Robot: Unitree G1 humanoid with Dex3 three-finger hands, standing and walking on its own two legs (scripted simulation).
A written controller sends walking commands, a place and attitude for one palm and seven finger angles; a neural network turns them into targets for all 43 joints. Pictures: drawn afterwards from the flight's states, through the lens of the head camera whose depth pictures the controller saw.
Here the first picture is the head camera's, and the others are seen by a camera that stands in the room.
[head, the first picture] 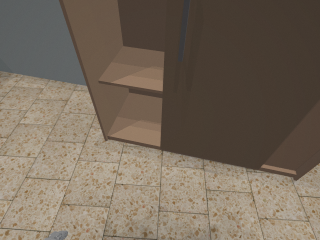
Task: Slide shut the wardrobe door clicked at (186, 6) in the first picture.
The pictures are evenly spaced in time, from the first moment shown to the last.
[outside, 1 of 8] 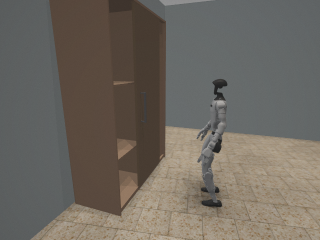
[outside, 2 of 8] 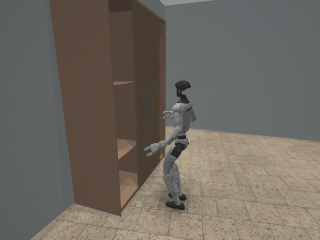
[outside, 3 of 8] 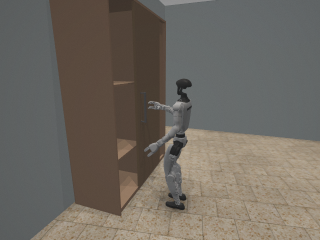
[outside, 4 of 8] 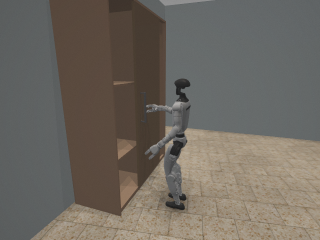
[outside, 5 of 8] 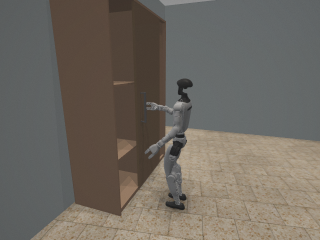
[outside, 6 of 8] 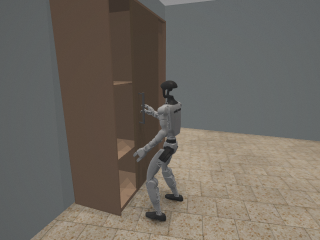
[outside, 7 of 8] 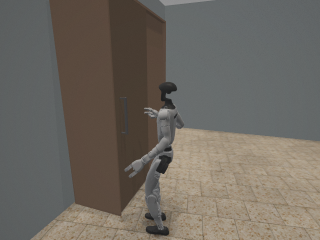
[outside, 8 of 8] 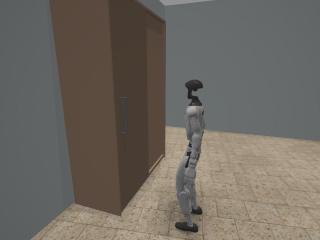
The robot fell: no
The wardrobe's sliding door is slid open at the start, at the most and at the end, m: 0.42 0.42 0.00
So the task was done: yes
